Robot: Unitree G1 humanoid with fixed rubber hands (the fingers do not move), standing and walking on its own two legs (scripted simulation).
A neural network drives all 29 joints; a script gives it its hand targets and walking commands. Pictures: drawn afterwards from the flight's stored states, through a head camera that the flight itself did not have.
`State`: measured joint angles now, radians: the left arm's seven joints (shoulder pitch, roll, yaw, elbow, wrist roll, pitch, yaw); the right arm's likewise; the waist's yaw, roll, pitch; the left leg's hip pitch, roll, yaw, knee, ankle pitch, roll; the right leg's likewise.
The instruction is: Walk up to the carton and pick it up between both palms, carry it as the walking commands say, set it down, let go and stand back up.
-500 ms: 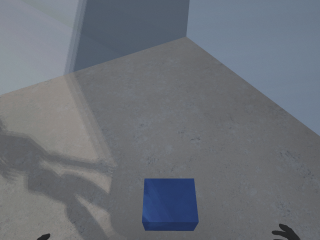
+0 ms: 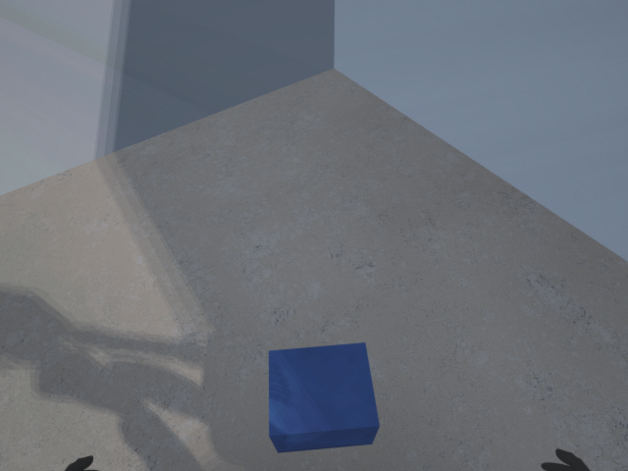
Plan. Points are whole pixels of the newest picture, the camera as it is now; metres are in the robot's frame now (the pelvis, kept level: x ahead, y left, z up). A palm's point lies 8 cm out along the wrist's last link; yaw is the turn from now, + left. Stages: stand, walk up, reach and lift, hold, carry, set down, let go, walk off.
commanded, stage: walk up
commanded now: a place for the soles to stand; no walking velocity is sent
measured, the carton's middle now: (321, 398) +0.40 +0.02 -0.66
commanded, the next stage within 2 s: reach and lift in 1.40 s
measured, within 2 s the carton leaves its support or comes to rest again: neither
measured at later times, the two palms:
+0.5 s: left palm out of the picture +0.09 +0.34 -0.09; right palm out of the picture +0.07 -0.32 -0.11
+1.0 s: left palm out of the picture +0.09 +0.33 -0.10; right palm out of the picture +0.06 -0.32 -0.11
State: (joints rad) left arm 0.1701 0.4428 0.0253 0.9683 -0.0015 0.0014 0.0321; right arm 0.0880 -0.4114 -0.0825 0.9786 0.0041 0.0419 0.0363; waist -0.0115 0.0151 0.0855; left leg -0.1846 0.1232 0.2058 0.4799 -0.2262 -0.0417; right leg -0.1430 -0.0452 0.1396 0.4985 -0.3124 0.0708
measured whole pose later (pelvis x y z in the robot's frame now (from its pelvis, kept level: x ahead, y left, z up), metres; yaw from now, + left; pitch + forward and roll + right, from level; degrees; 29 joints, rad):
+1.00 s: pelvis -0.02 +0.01 -0.01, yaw -6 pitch -4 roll +1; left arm 0.17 0.45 0.02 0.97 -0.01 0.01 0.01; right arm 0.10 -0.41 -0.07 0.92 0.02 0.04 0.03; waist -0.01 0.01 0.10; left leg -0.22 0.16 0.24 0.59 -0.27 -0.03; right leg -0.22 -0.03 0.15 0.59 -0.31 0.08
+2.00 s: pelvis -0.03 -0.01 -0.05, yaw +0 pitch +18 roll -1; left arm -0.15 0.31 0.19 0.60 0.07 0.16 -0.07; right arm -0.03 -0.24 -0.17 0.56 0.03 0.16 0.02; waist -0.03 0.00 0.00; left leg -0.88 0.03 -0.06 0.92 -0.35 -0.06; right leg -0.81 -0.03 0.05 0.92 -0.42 0.06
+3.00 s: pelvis -0.07 +0.00 -0.14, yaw -1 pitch +49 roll -2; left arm -0.93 0.31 0.36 0.72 -0.01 0.16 -0.08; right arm -0.96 -0.31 -0.33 0.76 -0.01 0.17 0.09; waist 0.03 0.01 -0.13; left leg -1.69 0.01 -0.08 1.14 -0.29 -0.06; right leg -1.64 0.00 0.08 1.16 -0.37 0.08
